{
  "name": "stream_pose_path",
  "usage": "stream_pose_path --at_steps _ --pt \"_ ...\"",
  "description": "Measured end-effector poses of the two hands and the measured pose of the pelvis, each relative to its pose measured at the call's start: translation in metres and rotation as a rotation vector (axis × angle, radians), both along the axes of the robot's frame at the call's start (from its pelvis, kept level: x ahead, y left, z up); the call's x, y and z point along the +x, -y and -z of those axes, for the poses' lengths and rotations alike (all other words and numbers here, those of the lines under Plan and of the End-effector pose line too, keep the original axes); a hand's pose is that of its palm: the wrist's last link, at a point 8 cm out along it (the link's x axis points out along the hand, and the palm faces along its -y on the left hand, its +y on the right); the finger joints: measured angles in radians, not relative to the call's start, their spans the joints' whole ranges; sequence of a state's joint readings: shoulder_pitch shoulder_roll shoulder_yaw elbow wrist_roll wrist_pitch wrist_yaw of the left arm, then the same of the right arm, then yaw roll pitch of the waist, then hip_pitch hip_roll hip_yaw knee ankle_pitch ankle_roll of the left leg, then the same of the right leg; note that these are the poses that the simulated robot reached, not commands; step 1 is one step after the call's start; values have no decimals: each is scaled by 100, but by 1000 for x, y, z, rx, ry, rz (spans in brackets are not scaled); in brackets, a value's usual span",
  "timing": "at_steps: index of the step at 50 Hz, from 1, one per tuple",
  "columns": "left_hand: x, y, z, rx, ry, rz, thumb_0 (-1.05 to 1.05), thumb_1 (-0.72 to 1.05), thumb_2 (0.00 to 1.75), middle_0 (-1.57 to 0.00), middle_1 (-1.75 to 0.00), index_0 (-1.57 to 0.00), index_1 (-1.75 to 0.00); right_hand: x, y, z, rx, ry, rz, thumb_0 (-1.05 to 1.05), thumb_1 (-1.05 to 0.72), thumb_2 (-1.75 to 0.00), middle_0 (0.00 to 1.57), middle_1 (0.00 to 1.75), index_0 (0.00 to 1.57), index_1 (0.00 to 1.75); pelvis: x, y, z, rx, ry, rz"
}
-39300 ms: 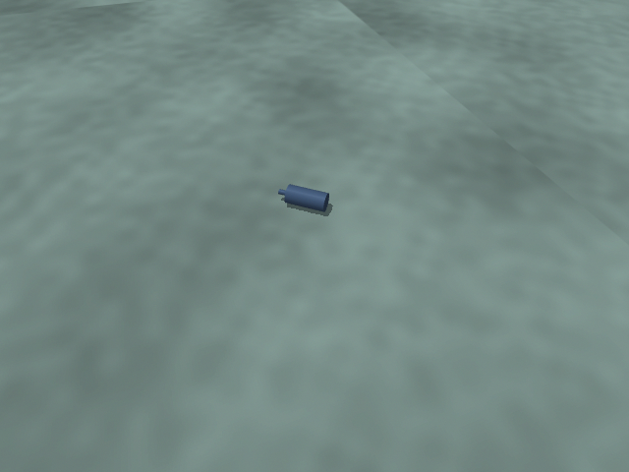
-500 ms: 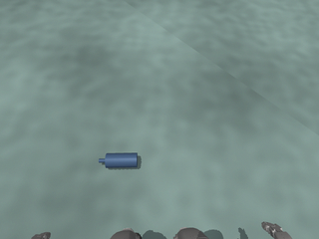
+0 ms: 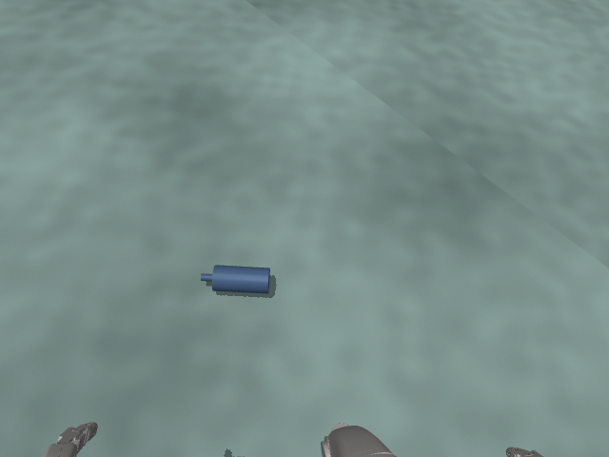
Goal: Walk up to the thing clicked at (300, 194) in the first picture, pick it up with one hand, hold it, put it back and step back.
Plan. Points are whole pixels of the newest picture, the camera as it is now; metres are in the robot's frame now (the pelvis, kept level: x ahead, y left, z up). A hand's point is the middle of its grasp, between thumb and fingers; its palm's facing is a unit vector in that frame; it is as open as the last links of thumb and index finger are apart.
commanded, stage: step back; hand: left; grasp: from above
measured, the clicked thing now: (235, 279) +0.73 +0.18 -0.72
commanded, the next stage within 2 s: none
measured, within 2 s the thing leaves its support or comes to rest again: neither
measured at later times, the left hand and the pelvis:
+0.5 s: hand out of the picture -0.09 +0.22 -0.13, palm faces -0.02 -0.90 -0.43, open 7.4 cm; pelvis -0.17 -0.05 +0.00, yaw -2 degrees
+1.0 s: hand out of the picture -0.27 +0.19 -0.15, palm faces -0.04 -0.91 -0.41, open 7.3 cm; pelvis -0.35 -0.08 -0.01, yaw -2 degrees
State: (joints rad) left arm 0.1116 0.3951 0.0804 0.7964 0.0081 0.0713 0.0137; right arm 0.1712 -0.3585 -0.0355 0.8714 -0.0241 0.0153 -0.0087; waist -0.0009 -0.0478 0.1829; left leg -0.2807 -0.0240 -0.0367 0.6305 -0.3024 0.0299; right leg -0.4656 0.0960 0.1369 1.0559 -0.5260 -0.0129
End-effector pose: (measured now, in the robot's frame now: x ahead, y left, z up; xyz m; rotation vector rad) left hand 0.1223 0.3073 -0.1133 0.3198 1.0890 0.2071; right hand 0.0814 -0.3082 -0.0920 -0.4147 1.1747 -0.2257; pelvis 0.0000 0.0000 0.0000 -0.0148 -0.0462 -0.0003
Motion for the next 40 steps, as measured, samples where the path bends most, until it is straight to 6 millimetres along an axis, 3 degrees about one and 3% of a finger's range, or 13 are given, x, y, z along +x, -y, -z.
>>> stream_pose_path --at_steps 6,11,16,21,29,34,40 --pt "-48 3 0 3 -41 11 0 91 90 -21 -30 -20 -30 -20 6 -11 -13 75 2 1 -90 -90 21 30 20 30 -37 7 -3 -11 -10 32" --pt "-93 13 4 26 -89 34 0 91 90 -20 -30 -20 -30 -44 24 -7 -11 133 -3 1 -90 -90 21 30 20 30 -75 20 4 -3 -10 64" --pt "-146 33 3 52 -110 34 0 91 90 -20 -30 -20 -30 -82 54 15 6 141 20 1 -90 -90 21 30 20 30 -116 39 16 -18 1 65" --pt "-199 46 -16 63 -132 1 0 91 90 -21 -30 -20 -30 -131 63 19 29 73 54 1 -91 -90 20 30 20 30 -144 48 3 45 -3 57" --pt "-226 44 -22 89 -28 -11 0 90 90 -21 -30 -21 -30 -208 56 28 37 -57 9 1 -91 -90 20 30 20 30 -195 50 4 44 -13 -16" --pt "-245 37 -6 56 19 -22 0 91 90 -21 -30 -20 -30 -241 44 30 34 -68 -21 1 -91 -90 20 30 20 30 -235 46 12 57 5 -39" --pt "-290 48 -5 25 -16 -31 0 91 90 -21 -30 -20 -30 -265 47 12 26 -5 -32 1 -90 -90 21 30 20 30 -275 54 3 16 -4 -20"
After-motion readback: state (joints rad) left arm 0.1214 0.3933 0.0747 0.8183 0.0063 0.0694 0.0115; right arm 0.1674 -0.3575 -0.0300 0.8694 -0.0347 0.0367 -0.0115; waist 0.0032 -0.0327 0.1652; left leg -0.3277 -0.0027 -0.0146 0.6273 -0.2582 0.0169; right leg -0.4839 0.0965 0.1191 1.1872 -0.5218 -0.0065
